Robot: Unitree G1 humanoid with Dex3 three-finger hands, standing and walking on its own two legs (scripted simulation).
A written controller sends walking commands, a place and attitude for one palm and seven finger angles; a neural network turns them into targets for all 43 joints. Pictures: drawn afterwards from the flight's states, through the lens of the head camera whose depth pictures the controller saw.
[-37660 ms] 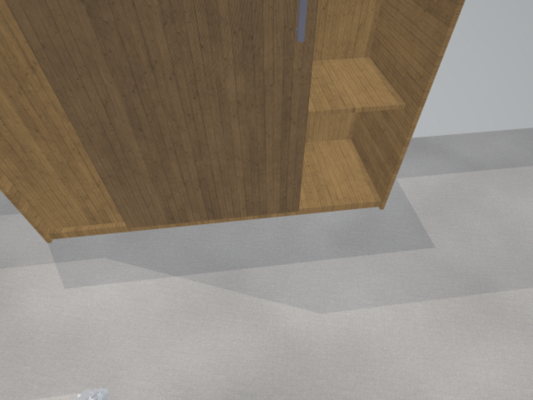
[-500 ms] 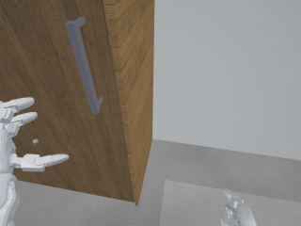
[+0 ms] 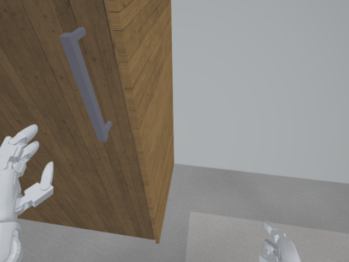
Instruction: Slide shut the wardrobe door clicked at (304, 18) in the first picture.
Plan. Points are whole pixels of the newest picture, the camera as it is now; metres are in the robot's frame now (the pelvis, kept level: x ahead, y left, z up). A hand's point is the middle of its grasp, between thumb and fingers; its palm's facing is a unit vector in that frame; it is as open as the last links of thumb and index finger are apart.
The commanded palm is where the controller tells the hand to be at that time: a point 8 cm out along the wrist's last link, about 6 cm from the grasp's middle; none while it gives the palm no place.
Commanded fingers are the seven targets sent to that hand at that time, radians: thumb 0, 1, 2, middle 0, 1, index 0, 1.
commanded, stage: draw the hand back to the body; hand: left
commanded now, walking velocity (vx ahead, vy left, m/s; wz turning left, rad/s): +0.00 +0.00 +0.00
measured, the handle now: (93, 91) +0.38 +0.23 +0.23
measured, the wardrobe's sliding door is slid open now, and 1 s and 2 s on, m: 0.00 0.00 0.00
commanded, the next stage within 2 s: step back with the hand held close in 0.34 s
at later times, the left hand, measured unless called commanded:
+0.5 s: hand (46, 186) +0.19 +0.26 +0.16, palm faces +0.45 -0.82 -0.36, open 7.4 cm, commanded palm +0.14 +0.29 +0.17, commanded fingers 0.00 0.90 0.90 -0.20 -0.30 -0.20 -0.30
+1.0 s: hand (32, 194) +0.17 +0.28 +0.15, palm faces +0.37 -0.79 -0.49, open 7.4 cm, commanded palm +0.11 +0.32 +0.17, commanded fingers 0.00 0.90 0.90 -0.20 -0.30 -0.20 -0.30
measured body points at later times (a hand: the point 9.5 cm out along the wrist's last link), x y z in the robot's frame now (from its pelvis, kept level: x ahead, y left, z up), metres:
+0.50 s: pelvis +0.00 -0.01 +0.00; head -0.03 -0.02 +0.45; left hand +0.16 +0.30 +0.18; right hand +0.18 -0.23 -0.08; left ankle -0.01 +0.05 -0.74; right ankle +0.00 -0.09 -0.74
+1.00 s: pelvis -0.04 +0.02 -0.01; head -0.03 +0.03 +0.44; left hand +0.15 +0.32 +0.18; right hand +0.11 -0.24 -0.09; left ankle -0.01 +0.05 -0.74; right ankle +0.00 -0.10 -0.74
